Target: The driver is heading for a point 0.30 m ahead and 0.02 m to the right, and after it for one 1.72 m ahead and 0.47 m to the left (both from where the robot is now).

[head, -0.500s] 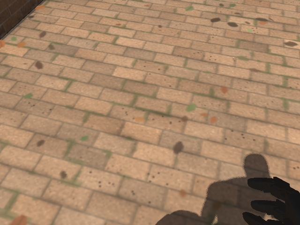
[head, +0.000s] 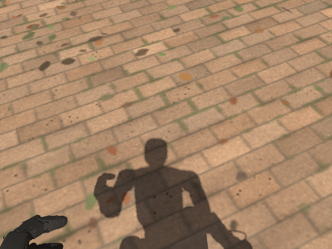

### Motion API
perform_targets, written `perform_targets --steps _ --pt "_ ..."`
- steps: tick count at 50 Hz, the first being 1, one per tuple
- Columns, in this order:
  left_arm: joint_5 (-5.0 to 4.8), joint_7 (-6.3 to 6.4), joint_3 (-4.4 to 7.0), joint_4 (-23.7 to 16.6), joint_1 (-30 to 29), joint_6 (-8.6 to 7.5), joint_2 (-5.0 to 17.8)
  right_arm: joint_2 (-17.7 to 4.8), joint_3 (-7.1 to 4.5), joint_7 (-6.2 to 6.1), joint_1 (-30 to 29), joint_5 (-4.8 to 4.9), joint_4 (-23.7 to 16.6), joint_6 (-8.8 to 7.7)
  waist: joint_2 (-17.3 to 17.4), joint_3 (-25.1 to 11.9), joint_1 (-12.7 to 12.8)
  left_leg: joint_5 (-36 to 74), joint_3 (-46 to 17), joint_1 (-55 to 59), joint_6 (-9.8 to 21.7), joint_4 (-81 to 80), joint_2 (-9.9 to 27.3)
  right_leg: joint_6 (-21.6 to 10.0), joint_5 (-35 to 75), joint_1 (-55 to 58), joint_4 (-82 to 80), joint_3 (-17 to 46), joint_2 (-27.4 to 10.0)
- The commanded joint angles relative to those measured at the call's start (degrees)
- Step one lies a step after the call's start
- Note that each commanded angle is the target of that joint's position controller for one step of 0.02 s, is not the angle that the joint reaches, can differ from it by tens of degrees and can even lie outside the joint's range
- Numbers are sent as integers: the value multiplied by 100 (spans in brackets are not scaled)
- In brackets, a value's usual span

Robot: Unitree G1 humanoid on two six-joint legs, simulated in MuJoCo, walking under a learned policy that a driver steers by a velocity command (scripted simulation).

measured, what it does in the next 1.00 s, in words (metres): walks ahead, turning left: right foot, then left foot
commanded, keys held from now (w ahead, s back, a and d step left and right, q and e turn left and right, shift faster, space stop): w+e+shift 0.06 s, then e+shift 0.02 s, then q+shift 0.90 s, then shift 0.02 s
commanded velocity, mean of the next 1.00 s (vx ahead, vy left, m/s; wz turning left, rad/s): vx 0.29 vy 0.00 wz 0.38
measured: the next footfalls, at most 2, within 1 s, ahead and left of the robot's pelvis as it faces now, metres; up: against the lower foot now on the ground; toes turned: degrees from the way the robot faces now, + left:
right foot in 0.10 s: +0.30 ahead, -0.08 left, +0.00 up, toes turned -11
left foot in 0.56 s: +0.56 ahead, +0.08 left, +0.00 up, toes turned +5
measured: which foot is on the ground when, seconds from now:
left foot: down 0.00-0.10, up 0.12-0.54, down 0.56-1.00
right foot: up 0.00-0.08, down 0.10-0.58, up 0.60-1.00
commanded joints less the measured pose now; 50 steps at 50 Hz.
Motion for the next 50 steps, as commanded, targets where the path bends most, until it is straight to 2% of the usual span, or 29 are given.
perform_targets --steps 1,3,4,5,6,7,8,9,10,11,13,15,18,20,23,25,27,28,29,30,31,32,33,34,35,37,41,47,50 --pt "-31 -131 59 -404 -283 -105 291 -1092 -152 -36 -666 -7 -592 -57 381 422 601 6331 -19 -1006 544 -73 1345 -266 110 1460 -657 -715 611" --pt "-116 -116 262 -263 671 -42 670 -1415 -226 -85 -704 27 -653 94 923 -207 1317 8924 19 -727 561 1592 1547 -483 -722 2589 -524 -929 1042" --pt "-63 -74 470 101 1977 25 1073 -1427 -239 -87 -958 69 -804 127 894 -770 1936 9084 -102 -1344 566 3153 1510 -701 -748 4173 -736 -767 1175" --pt "-10 60 547 452 2795 86 1153 -1042 -127 -71 -912 153 -766 41 52 -876 2167 5290 -195 -2826 316 5248 918 -989 150 5972 -1657 189 789" --pt "175 156 419 270 2159 31 1451 23 218 40 -88 -95 -986 -161 -2181 -1278 984 -1161 -809 -4855 153 7726 -89 -1582 2287 7338 -1413 2460 -403" --pt "357 146 355 -59 2029 -55 1130 -546 219 114 155 188 -992 -339 -1255 -2990 1171 -1008 -2071 -5159 291 8234 -37 -2322 420 7651 -2611 4431 -1478" --pt "306 97 314 89 2032 -139 892 -863 124 78 -538 405 -931 -336 -32 -2254 1341 -455 -2061 -5012 369 7780 223 -1954 146 6602 -3139 4120 -1356" --pt "210 77 266 174 1549 -240 842 -722 143 -4 -917 417 -1077 -277 533 -1097 1010 -160 -1881 -5085 323 7204 447 -1716 596 5348 -3271 3398 -1231" --pt "230 85 170 195 1119 -321 593 -638 155 -66 -925 338 -921 -141 770 -724 775 -34 -1891 -4772 259 6897 725 -1523 1223 4446 -3221 2694 -1144" --pt "324 97 134 229 917 -387 490 -646 126 -64 -677 317 -782 14 621 -537 585 58 -1961 -4229 219 6603 858 -1394 1692 3638 -3286 2108 -1012" --pt "310 102 88 436 756 -485 314 -433 112 -76 -400 271 -603 256 234 -326 366 212 -1979 -3688 118 5811 935 -1133 2009 2864 -3631 1118 -713" --pt "359 190 92 596 668 -532 316 -184 148 -81 -599 195 -632 304 66 -231 378 874 -1834 -3850 -7 5179 821 -979 2769 2814 -3783 358 -498" --pt "361 407 82 580 332 -433 288 -68 173 41 -971 125 -745 236 -55 -339 475 2548 -1419 -3913 -61 3741 717 -664 2496 3196 -3742 -600 -43" --pt "309 517 92 649 477 -312 347 -28 177 172 -1331 116 -891 214 -88 -441 731 3262 -1249 -4067 -37 2961 621 -569 2319 3803 -3604 -746 -138" --pt "260 590 145 743 591 -61 463 -149 108 391 -1486 116 -1105 248 -156 -437 842 2927 -1092 -4362 121 2490 587 -540 2235 4549 -3214 -753 -521" --pt "186 649 188 688 428 91 536 -324 14 496 -1284 87 -1195 285 -246 -445 690 2196 -913 -4315 327 2459 427 -449 2794 4762 -2674 -752 -691" --pt "100 708 204 581 180 184 517 -546 -127 474 -478 85 -1083 314 -269 -686 276 1777 -720 -3514 628 2263 21 -216 3481 4581 -1415 -865 -586" --pt "73 699 175 519 65 193 456 -762 -253 382 294 53 -944 289 90 -968 -163 2547 -1057 -2427 917 1659 -77 55 2733 3991 -123 -866 -268" --pt "289 601 43 408 391 153 -24 -1300 -362 234 64 32 -1039 257 1652 -894 329 5577 -2611 -1616 1411 1660 808 484 -1746 2675 1380 -819 650" --pt "356 487 -22 279 949 129 -108 -1536 -375 230 -203 -188 -1384 212 2193 -1870 739 4886 -5666 -258 2839 1020 1882 783 -4194 943 3123 243 1803" --pt "243 387 43 404 811 35 388 -1271 -344 263 -573 -131 -1648 214 1123 -2278 467 3531 -5700 -191 2663 639 1925 609 -3789 839 3320 1204 1374" --pt "171 367 82 312 334 8 484 -1006 -289 230 -848 9 -1740 246 554 -1721 464 2727 -5121 -767 2342 546 1659 515 -3334 788 2987 1180 1199" --pt "229 401 80 342 149 27 380 -777 -232 177 -1059 159 -1780 314 -13 -1191 622 2144 -4658 -1422 2018 468 1401 523 -3002 771 2495 1148 985" --pt "275 437 91 320 29 60 378 -658 -203 97 -1234 214 -1849 384 34 -963 701 1932 -4368 -1932 1847 444 1199 528 -2767 952 1930 1167 856" --pt "254 423 103 342 -5 95 346 -576 -183 33 -1324 175 -1928 458 224 -869 777 1832 -4111 -2268 1663 380 922 543 -2649 1287 1432 1117 843" --pt "224 422 75 465 21 94 147 -681 -246 -54 -1334 96 -2018 564 411 -846 763 2208 -3869 -2399 1514 446 655 678 -2490 1542 523 969 1025" --pt "172 479 91 586 -19 100 126 -869 -343 -223 -1273 126 -2080 724 725 -1089 653 2058 -4004 -2380 1391 615 578 892 -2028 1750 -313 1105 1140" --pt "150 420 183 627 -150 -50 264 -829 -351 -209 -1507 106 -2248 883 1222 -929 482 1388 -4505 -2514 1210 797 394 823 -1777 2248 -1389 1195 1182" --pt "148 352 288 794 316 -159 445 -781 -320 -180 -1770 153 -2353 910 1280 -975 696 1508 -4668 -2554 1032 1209 252 656 -1216 3041 -2639 1102 1016"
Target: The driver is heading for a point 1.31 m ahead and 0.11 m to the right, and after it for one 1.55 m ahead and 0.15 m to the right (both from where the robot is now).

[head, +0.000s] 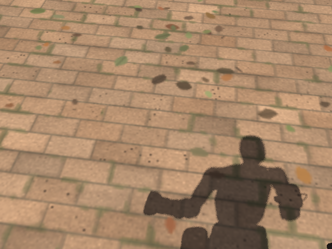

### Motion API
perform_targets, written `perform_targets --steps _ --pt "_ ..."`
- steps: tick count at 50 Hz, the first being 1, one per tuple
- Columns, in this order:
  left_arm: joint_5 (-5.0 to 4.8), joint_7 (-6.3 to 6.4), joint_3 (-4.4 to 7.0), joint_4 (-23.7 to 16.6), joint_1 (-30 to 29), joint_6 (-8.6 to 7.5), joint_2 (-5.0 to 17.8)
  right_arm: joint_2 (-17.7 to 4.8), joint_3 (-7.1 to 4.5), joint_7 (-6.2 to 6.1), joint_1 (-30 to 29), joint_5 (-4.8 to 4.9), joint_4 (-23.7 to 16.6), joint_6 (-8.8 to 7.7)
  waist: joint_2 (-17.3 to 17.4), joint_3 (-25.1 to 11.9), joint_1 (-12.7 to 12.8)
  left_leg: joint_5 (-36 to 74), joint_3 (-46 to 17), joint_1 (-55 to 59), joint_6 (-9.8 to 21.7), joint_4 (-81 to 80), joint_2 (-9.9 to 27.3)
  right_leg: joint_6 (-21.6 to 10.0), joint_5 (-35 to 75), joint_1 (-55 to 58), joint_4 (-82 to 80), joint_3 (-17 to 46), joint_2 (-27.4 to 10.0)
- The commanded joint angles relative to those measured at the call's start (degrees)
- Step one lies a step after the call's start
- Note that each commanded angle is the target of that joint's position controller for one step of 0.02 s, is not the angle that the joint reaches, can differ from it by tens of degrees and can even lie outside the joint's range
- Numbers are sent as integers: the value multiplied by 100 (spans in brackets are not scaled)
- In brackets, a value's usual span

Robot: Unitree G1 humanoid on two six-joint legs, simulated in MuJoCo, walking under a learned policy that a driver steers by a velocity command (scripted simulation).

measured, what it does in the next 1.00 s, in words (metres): steps on the spot: right foot, then left foot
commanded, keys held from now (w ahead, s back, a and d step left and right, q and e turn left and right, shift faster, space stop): shift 0.76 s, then w+shift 0.24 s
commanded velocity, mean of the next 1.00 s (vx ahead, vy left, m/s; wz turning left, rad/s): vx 0.10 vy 0.00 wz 0.21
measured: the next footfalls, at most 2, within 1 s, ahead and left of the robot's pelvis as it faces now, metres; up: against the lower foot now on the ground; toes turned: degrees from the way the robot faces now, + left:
right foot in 0.02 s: +0.11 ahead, -0.13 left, +0.00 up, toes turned +11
left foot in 0.42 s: +0.02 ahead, +0.11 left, +0.00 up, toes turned +6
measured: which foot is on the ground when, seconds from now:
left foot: down 0.00-0.04, up 0.06-0.40, down 0.42-1.00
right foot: up 0.00-0.00, down 0.02-0.80, up 0.82-1.00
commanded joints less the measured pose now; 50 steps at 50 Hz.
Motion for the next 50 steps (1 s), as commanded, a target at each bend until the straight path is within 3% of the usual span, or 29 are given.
perform_targets --steps 1,2,3,4,5,6,7,10,14,17,20,21,22,23,24,25,28,32,38,39,40,41,42,43,44,46,48,50 --pt "45 -32 245 -242 326 -172 732 -553 -123 15 -39 35 -423 -32 762 -1134 98 -618 -1099 513 432 -7 992 -270 874 1224 -1312 -21 -503" --pt "130 -8 287 -379 133 -112 1048 -181 -2 46 505 -34 -325 -30 -456 -1290 -242 -2301 -259 -1 185 1212 365 -762 1015 1776 -1515 1130 -1716" --pt "341 -5 308 -394 101 -62 1222 -465 -67 75 359 -25 -523 -104 -1737 -846 -287 -2893 536 -954 -100 2425 -71 -1603 1266 1381 -1860 2429 -2355" --pt "288 16 253 -525 -95 -72 946 -917 -173 95 460 -103 -386 -171 -1366 -735 -305 -2554 591 -1105 -295 3327 389 -1832 1106 1219 -1756 2437 -2508" --pt "184 55 170 -596 -234 -48 669 -1028 -211 98 416 -74 -206 -161 -886 -612 -233 -2149 662 -1070 -381 3641 495 -1646 960 1109 -1586 1718 -2149" --pt "101 83 121 -618 -226 -12 574 -857 -167 70 412 -71 -75 -114 -596 -558 -169 -1901 739 -1069 -466 3880 512 -1438 791 1153 -1499 1253 -1785" --pt "44 104 98 -585 -153 16 601 -674 -97 67 423 -81 -62 -93 -551 -472 -86 -1745 806 -1181 -531 4157 492 -1440 930 1195 -1493 1100 -1694" --pt "90 126 43 -461 239 90 603 -389 49 70 124 6 -140 -142 -749 -492 129 -1665 1144 -1179 -634 3773 566 -1499 1494 1550 -1462 597 -1457" --pt "82 105 37 -392 385 127 675 -192 171 47 -5 -26 -85 -169 -1125 -702 245 -1803 1392 -536 -699 2169 917 -1551 1559 1896 -1369 442 -1508" --pt "45 78 63 -321 490 181 802 -207 194 67 15 -4 52 -180 -1293 -720 340 -1655 1731 176 -647 1000 990 -1591 1791 1733 -1308 448 -1584" --pt "-77 69 3 -194 559 193 690 -105 212 99 385 -36 359 -204 -1071 -679 103 -320 1873 1111 -358 -969 922 -1375 2108 1469 -1002 321 -1491" --pt "-83 62 -18 -108 783 142 635 -239 206 93 362 -86 351 -214 -877 -735 160 209 1574 1622 -162 -1156 1132 -1097 1890 1112 -951 256 -1422" --pt "56 20 -85 -134 818 51 452 -507 175 58 418 -161 296 -202 -174 -972 234 1231 946 2195 69 -930 1779 -742 1297 651 -499 -116 -1160" --pt "124 -24 -167 -178 881 -47 113 -656 142 79 171 -233 365 -193 933 -929 488 1364 665 1729 488 -666 2138 -389 169 555 -578 -731 -614" --pt "205 -19 -162 -158 515 -67 272 -180 247 141 -11 -247 294 -244 717 -831 251 626 689 1289 572 -769 2047 -168 167 924 -638 -741 -651" --pt "202 -30 -140 -136 334 -66 331 1 305 174 18 -289 362 -293 593 -723 192 97 815 1167 407 -795 1824 -109 438 1036 -676 -740 -625" --pt "148 7 -125 -10 378 16 375 -141 299 185 182 -239 487 -413 534 -368 183 -31 958 789 177 -793 1602 -172 804 1166 -653 -705 -653" --pt "118 33 -128 215 474 34 358 -78 335 160 305 -210 587 -447 297 -287 190 1 1024 684 139 -748 1512 -200 912 1295 -671 -701 -666" --pt "89 89 -118 518 465 65 380 -44 348 150 400 -190 750 -474 41 -332 185 237 1120 720 118 -693 1407 -171 1092 1446 -675 -685 -698" --pt "70 96 -124 618 585 75 339 -125 310 129 620 -163 854 -451 158 -572 132 -884 1104 874 206 -842 1358 -178 176 1422 -447 -968 -469" --pt "-5 83 -98 630 533 58 366 -400 206 118 829 -96 899 -409 434 -384 -16 -2745 680 937 461 -1168 1539 -200 -963 846 73 -1301 -195" --pt "-65 48 -84 452 154 -7 398 -631 138 117 1058 -52 924 -403 799 62 -216 -4179 -249 991 829 -1751 2119 -256 -1366 -103 616 -1398 -150" --pt "-166 6 -90 211 -263 -116 400 -809 88 103 1158 -8 958 -463 1094 539 -333 -4690 -1238 902 1220 -2297 2765 -418 -1320 -798 1226 -1139 -413" --pt "-245 -37 -63 66 -464 -237 467 -733 104 88 1178 -24 981 -579 1063 819 -340 -4317 -1678 1103 1422 -2489 3089 -583 -1431 -1489 1730 -802 -710" --pt "-259 -91 -56 50 -401 -357 459 -546 147 86 1089 -24 967 -692 905 818 -245 -3697 -1593 1588 1423 -2408 3144 -698 -1277 -2018 1896 -643 -933" --pt "-217 -202 -98 115 -226 -532 386 -424 156 122 948 31 906 -771 643 360 -173 -2584 -782 2076 1148 -2201 2879 -782 -928 -1870 1230 -694 -1099" --pt "-142 -284 -145 233 -44 -581 294 -569 109 173 772 70 823 -757 687 -23 -56 -1932 154 1483 927 -2081 2373 -668 -499 -499 434 -1110 -827" --pt "-127 -307 -137 493 591 -557 312 -601 101 207 665 95 779 -730 674 -158 278 -1996 646 466 881 -1818 2141 -459 342 1047 30 -1567 -495"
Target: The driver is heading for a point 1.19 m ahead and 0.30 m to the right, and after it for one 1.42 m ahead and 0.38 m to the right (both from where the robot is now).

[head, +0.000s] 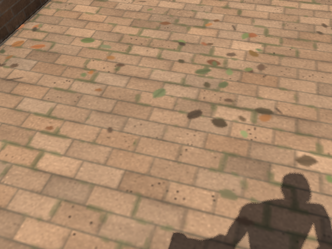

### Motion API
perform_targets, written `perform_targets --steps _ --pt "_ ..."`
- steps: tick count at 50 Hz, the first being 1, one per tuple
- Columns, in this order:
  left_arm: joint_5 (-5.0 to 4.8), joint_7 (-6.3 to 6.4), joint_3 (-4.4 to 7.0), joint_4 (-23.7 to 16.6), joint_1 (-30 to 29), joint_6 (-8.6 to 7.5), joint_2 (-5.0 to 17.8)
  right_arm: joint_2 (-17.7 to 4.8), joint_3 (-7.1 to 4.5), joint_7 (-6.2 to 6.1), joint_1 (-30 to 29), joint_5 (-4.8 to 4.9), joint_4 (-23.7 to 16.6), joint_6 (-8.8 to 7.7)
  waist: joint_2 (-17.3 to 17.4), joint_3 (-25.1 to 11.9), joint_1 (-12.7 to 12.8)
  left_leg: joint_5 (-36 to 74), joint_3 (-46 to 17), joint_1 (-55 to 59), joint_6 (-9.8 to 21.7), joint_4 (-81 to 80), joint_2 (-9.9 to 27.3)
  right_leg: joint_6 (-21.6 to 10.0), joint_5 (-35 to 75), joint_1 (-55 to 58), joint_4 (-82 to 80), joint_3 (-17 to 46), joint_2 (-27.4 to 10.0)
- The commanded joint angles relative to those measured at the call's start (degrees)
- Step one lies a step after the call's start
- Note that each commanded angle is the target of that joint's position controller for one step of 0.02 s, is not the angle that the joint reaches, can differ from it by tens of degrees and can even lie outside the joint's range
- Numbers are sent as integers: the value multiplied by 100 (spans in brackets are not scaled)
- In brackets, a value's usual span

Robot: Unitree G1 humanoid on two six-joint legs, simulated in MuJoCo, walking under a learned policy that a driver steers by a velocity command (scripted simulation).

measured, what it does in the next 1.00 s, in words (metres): walks ahead: right foot, then left foot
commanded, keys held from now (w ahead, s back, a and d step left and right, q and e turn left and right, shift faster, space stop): w+shift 0.64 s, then w+e+shift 0.36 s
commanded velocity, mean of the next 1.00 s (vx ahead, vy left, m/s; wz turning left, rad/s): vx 0.91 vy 0.00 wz -0.17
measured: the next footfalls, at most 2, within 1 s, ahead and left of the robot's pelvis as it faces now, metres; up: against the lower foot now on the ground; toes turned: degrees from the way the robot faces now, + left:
right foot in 0.06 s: +0.09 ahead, -0.14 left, +0.00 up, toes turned -2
left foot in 0.54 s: +0.58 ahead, +0.07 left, +0.00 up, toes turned +1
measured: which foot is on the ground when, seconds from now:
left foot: down 0.00-0.06, up 0.08-0.52, down 0.54-1.00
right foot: up 0.00-0.04, down 0.06-0.54, up 0.56-1.00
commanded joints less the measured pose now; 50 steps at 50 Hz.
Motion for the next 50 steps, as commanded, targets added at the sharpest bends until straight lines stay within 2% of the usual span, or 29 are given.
perform_targets --steps 1,2,3,4,5,6,7,8,10,15,22,25,26,27,28,29,30,31,32,33,34,35,37,39,42,44,46,48,50 --pt "10 -23 104 -5 523 -94 425 -838 -203 35 -687 14 -554 -113 446 235 634 -917 -692 -1809 905 -579 872 183 646 1740 -435 -510 352" --pt "-41 40 189 177 1237 -67 561 -650 -124 49 -728 -51 -573 -142 274 104 1006 -383 -470 -2316 788 165 697 99 419 2586 -484 -475 395" --pt "-16 108 319 377 2297 -81 952 -264 -3 65 -982 -130 -705 -200 -669 -133 1539 119 89 -3180 445 2381 212 -220 -420 3555 -1046 706 -382" --pt "125 80 376 275 2644 -138 1568 249 131 27 -811 -44 -1117 -368 -2199 -579 1266 -1273 17 -4458 186 4567 -460 -1120 -2540 4081 -2294 4080 -1828" --pt "179 18 263 90 1977 -193 1170 -160 49 8 -832 243 -1142 -452 -1370 -211 1017 -852 -429 -5306 298 5506 -171 -1389 -3818 3693 -2896 5154 -2171" --pt "173 14 180 -47 1558 -219 919 -398 15 29 -1220 278 -1213 -481 -942 324 886 -295 -300 -5776 435 5695 210 -1237 -3340 3294 -2814 4522 -2131" --pt "203 6 105 -99 1369 -206 723 -402 27 36 -1202 133 -1135 -465 -595 353 744 162 -144 -5543 446 5548 472 -1086 -2590 2940 -2666 3717 -1844" --pt "240 -13 44 -139 1203 -159 590 -342 23 53 -1184 0 -1087 -439 -518 459 575 517 -139 -5241 410 5197 641 -950 -2039 2449 -2701 3090 -1515" --pt "278 10 -53 -157 1093 -130 369 -260 19 142 -1056 3 -1037 -322 -801 640 332 1007 -32 -4800 272 4863 766 -826 -1505 1761 -2964 2343 -1126" --pt "168 165 -92 -51 1523 -153 412 -195 46 140 -1863 -30 -1275 -303 -426 954 480 2300 398 -4853 -23 3490 609 -820 357 1561 -3518 1168 -829" --pt "90 269 -146 196 2297 -19 453 50 132 531 -3304 84 -1742 -534 -505 1198 745 2829 892 -3920 215 1111 112 -642 2590 2649 -3568 288 -917" --pt "252 314 -48 260 2332 88 791 -328 -13 509 -3094 98 -1853 -496 -1140 544 276 1874 1218 -2972 486 1094 -462 -584 6781 3532 -2382 204 -1171" --pt "339 328 -5 293 2304 162 901 -582 -125 435 -2369 122 -1712 -423 -1388 33 -171 1513 1208 -2153 642 1215 -576 -550 7910 3644 -1449 227 -1267" --pt "394 343 33 243 1983 250 1008 -808 -255 320 -943 158 -1313 -331 -1418 -660 -933 1651 1136 -543 819 1103 -501 -431 8290 3108 62 59 -1204" --pt "469 370 -47 1 1842 234 737 -1115 -333 195 475 104 -887 -218 -981 -1645 -1357 705 -137 2030 993 1735 525 -428 6247 1221 1949 231 -982" --pt "298 212 -327 -144 2690 37 -459 -1422 -397 255 636 -21 -702 -314 1379 -2668 -432 -2335 -3616 4015 2036 888 1950 -161 -139 -1246 4134 812 391" --pt "-3 153 -146 -218 1862 -202 420 -780 -295 186 924 -69 -505 -320 1255 -2533 -936 -2693 -4493 3750 1735 -250 1785 -367 -630 -1716 4549 1279 373" --pt "-253 139 -58 -564 1005 -294 599 -612 -228 157 513 -161 -432 -340 988 -1223 -802 -1799 -3466 2829 1538 -373 1695 -417 -446 -2191 4698 1108 91" --pt "-190 141 -138 -726 594 -358 419 -579 -220 183 180 -193 -391 -382 -38 -650 -570 -920 -2819 1743 1470 -563 1506 -454 -227 -2037 4397 1041 -107" --pt "-139 130 -121 -722 512 -329 248 -381 -175 219 -200 -285 -355 -439 -455 -126 -196 -403 -2175 773 1418 -728 1338 -415 31 -1883 4106 1005 -294" --pt "-148 102 -114 -661 845 -208 177 -150 -116 229 -491 -375 -334 -497 -206 -51 171 -296 -1783 154 1408 -867 1251 -359 227 -1532 3972 1097 -518" --pt "-138 99 -109 -574 1028 -63 94 1 -86 253 -701 -310 -292 -518 -62 83 341 -174 -1445 -281 1386 -1060 1213 -273 216 -1362 3843 1082 -640" --pt "-107 148 -130 -578 1024 176 -52 -65 -105 271 -929 -119 -159 -571 101 584 543 176 -690 -1055 1191 -1441 1226 -94 220 -1451 3522 1059 -834" --pt "-29 202 -137 -803 486 235 0 -247 -144 226 -912 -174 -73 -622 50 987 451 986 117 -1443 1045 -1649 1059 68 937 -1785 3050 982 -822" --pt "61 123 -128 -1038 -127 139 52 -356 -133 129 -715 -224 -18 -699 -170 1046 247 1792 1196 -1400 804 -1745 658 73 2575 -1623 1769 464 -605" --pt "52 6 -142 -1197 -616 64 -9 -465 -122 75 -322 -192 90 -708 -433 1057 -3 2123 1514 -982 619 -1868 656 -99 3325 -1341 910 103 -391" --pt "-12 -133 -131 -1432 -1029 11 7 -716 -151 34 -82 -177 188 -627 -264 1103 -71 2991 1623 -121 463 -1752 900 -267 3422 -1368 185 -85 -225" --pt "-42 -239 22 -1570 -994 -4 350 -1047 -220 -51 -68 -241 118 -443 113 718 132 5774 1741 923 244 -967 1022 -438 2806 -1132 -37 -591 309" --pt "-129 -236 251 -1452 191 113 761 -1382 -312 -145 -343 -319 -17 -186 668 -32 916 8377 1763 1363 208 909 1236 -661 1659 -82 296 -818 718"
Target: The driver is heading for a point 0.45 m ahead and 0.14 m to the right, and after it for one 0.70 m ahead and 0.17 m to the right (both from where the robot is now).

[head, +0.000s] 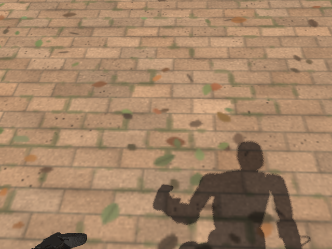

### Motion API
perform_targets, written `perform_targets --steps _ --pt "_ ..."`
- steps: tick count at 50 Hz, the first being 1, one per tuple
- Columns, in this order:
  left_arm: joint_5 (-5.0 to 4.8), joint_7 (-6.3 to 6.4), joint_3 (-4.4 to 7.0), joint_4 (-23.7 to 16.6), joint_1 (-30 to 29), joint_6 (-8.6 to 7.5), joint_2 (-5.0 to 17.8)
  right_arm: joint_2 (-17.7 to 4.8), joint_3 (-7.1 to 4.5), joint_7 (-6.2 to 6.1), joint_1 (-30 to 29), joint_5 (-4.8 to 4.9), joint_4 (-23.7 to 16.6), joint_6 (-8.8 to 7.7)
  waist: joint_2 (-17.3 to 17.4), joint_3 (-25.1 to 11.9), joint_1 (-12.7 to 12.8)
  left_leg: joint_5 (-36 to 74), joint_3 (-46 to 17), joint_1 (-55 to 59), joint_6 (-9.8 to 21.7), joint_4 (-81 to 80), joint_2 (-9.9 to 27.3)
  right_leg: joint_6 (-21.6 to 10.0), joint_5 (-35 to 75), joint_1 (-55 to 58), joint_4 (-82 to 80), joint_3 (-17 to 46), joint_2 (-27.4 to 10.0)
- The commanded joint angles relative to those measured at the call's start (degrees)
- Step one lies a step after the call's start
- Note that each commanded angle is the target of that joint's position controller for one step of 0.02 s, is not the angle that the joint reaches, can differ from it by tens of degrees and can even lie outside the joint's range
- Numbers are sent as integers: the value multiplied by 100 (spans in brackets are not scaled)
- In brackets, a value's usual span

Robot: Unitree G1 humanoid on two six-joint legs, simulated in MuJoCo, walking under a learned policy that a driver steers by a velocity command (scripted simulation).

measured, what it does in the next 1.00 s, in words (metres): walks ahead, turning right: right foot, then left foot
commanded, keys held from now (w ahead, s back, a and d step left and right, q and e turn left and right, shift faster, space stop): w+e+shift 0.26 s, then e+shift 0.16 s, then shift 0.58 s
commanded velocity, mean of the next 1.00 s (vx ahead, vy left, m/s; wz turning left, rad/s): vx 0.49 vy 0.00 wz -0.58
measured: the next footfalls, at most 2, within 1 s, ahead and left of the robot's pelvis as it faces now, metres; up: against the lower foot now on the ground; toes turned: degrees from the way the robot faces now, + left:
right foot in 0.02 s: +0.27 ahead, -0.06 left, +0.00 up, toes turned -3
left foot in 0.46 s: +0.71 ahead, -0.01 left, +0.00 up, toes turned -34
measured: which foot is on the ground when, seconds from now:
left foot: down 0.00-0.04, up 0.06-0.44, down 0.46-1.00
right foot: up 0.00-0.00, down 0.02-0.46, up 0.48-0.84, down 0.86-1.00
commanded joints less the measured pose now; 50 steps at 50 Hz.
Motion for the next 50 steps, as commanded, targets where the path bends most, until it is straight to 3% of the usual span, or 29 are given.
perform_targets --steps 1,2,3,4,5,6,7,10,13,15,17,20,22,23,24,25,26,27,28,30,32,35,40,42,43,44,45,47,50 --pt "-44 18 610 62 2278 121 1394 -1592 -381 -135 -778 -41 -625 208 909 -1052 1714 9169 -168 -1381 481 3417 1508 -441 -1009 3441 355 -300 672" --pt "-62 152 740 304 3194 275 1660 -1350 -325 -118 -947 40 -682 129 290 -1244 2040 6388 -166 -2757 295 5606 954 -597 -1318 4998 90 499 401" --pt "50 184 780 156 2621 215 2054 -33 47 65 -24 74 -1110 -125 -2298 -1488 689 -251 -1002 -5783 -76 8141 -340 -1936 -3159 6661 -862 3928 -920" --pt "192 194 664 -44 2608 110 1493 -554 62 135 -450 248 -1278 -427 -1409 -2344 1091 -54 -2270 -6325 342 8254 -250 -2015 -4901 7019 -2170 5764 -1249" --pt "273 200 598 -46 2588 2 1168 -802 5 148 -1210 390 -1485 -542 -702 -1475 1130 297 -2321 -6565 592 7770 21 -1563 -4775 6338 -2506 5520 -1164" --pt "263 129 540 -17 2330 -91 995 -721 25 100 -1506 330 -1569 -573 440 -822 786 617 -2278 -6266 667 7088 243 -1289 -4067 5259 -2551 5016 -952" --pt "243 117 513 -102 1921 -148 895 -646 24 66 -1460 193 -1530 -556 600 -572 448 760 -2310 -5913 611 6597 390 -1305 -3395 4437 -2474 4539 -764" --pt "115 216 465 -246 1415 -125 788 -727 -58 56 -1253 26 -1456 -328 406 -61 43 913 -2235 -5322 231 5630 636 -1266 -2113 3118 -2637 3410 -142" --pt "37 396 441 -136 1625 -93 762 -506 19 16 -2270 -74 -1851 -256 251 446 356 1831 -1803 -5041 -108 3952 492 -1129 -1247 2092 -2725 2725 230" --pt "57 486 497 -43 1677 21 879 -255 73 41 -2839 -113 -2076 -282 -32 526 615 3015 -1517 -4383 -151 2608 113 -692 -426 1582 -2360 2327 608" --pt "41 523 569 154 2063 153 962 -347 -25 89 -2975 -30 -2189 -316 -222 149 851 3881 -1466 -3564 -169 1926 -312 -331 -453 1627 -2056 2569 666" --pt "-28 611 599 244 2087 262 847 -699 -228 62 -2998 155 -2286 -341 -503 -67 766 3662 -1848 -3438 -105 1261 -386 -11 -471 2583 -1123 3099 614" --pt "23 661 636 101 1730 290 869 -907 -366 -4 -1942 120 -2057 -375 -557 -874 105 4388 -1743 -2403 54 949 -201 421 431 3102 466 2806 776" --pt "150 647 500 -62 1695 316 474 -1009 -351 3 -799 40 -1820 -347 -402 -1905 -262 5137 -2322 -820 383 1729 796 663 -1015 2654 2147 2399 841" --pt "247 583 293 -69 3067 347 -259 -1223 -299 58 -473 -186 -1782 -278 1728 -2912 403 7989 -4625 955 1459 2296 2713 935 -5584 1084 4439 2101 1591" --pt "48 480 299 -73 3586 377 590 -1275 -357 160 -501 -28 -1640 -210 2162 -3724 454 5140 -6384 1225 2182 1995 3418 1012 -4752 482 5571 2143 889" --pt "35 479 383 -95 2689 474 991 -831 -294 92 -1129 -36 -1977 -98 1292 -3122 165 3477 -5566 511 2022 1510 2720 1129 -4116 325 5492 1829 499" --pt "81 520 418 -292 1850 541 1126 -484 -143 42 -1561 -45 -1972 29 584 -2150 140 3270 -4534 -571 1711 1302 2205 1176 -3608 250 5076 1408 376" --pt "145 563 428 -361 1520 584 1088 -420 -60 27 -1706 -24 -1913 101 199 -1471 242 3740 -3961 -1539 1558 1175 1868 1196 -3495 412 4842 1246 316" --pt "159 553 331 -485 1400 574 725 -579 -89 54 -1682 -67 -1608 107 338 -791 443 4752 -3195 -2691 1458 920 1467 1097 -3537 870 3780 1172 135" --pt "203 582 203 -455 1430 481 351 -624 -121 105 -1668 -45 -1343 77 427 -888 531 5832 -2696 -2909 1541 831 1359 1073 -3593 1258 2587 966 134" --pt "258 571 158 -395 1314 472 384 -863 -198 106 -1761 59 -1121 172 526 -1343 540 5975 -2406 -3031 1688 776 1515 1030 -2614 2028 1453 866 61" --pt "264 460 206 -500 795 625 617 -916 -159 132 -1774 150 -926 350 707 -925 454 2528 -2340 -3640 1429 562 1407 752 -1843 2911 -62 724 113" --pt "338 438 213 -511 745 616 597 -664 -38 146 -1619 144 -801 376 696 -681 497 1327 -2282 -4068 1008 708 1167 489 -1542 3574 -1068 730 113" --pt "407 470 227 -619 707 610 777 -470 51 169 -1351 65 -715 360 327 -704 427 707 -2104 -4298 616 1014 924 263 -1219 3911 -1479 1349 -428" --pt "460 509 269 -727 388 634 1147 -380 75 200 -861 -16 -706 327 -656 -754 -41 206 -1472 -4348 263 1575 351 -182 -1060 3703 -1550 2075 -1145" --pt "493 478 194 -648 290 605 764 -409 72 152 -1006 -20 -653 347 -851 -762 84 628 -1388 -3554 96 1647 341 -343 -2248 2701 -1932 2138 -1143" --pt "486 416 127 -604 82 507 526 -552 31 87 -1305 -55 -608 425 -703 -348 106 1350 -1393 -3127 8 1519 364 122 -3340 2161 -1944 1738 -522" --pt "423 406 123 -483 321 433 546 -693 5 48 -1167 -45 -474 472 -412 6 137 1329 -1497 -3183 98 1342 460 337 -3172 2019 -1836 1533 -303"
